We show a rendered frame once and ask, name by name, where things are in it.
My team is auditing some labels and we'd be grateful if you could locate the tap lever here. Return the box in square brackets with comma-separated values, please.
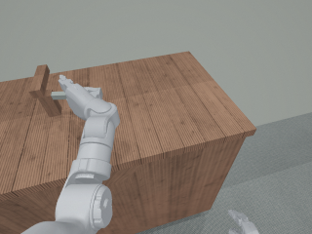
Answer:
[51, 88, 103, 100]

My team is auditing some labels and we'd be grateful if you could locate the robot left upper arm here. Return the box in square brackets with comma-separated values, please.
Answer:
[20, 183, 113, 234]

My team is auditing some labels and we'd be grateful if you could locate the counter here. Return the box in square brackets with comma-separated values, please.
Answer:
[0, 51, 256, 234]

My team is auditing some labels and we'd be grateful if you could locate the robot right hand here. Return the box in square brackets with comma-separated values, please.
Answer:
[228, 210, 259, 234]

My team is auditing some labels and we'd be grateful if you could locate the left robot forearm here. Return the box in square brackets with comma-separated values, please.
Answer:
[55, 97, 120, 217]

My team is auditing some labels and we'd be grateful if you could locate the robot left hand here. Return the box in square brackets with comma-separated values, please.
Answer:
[58, 74, 102, 121]

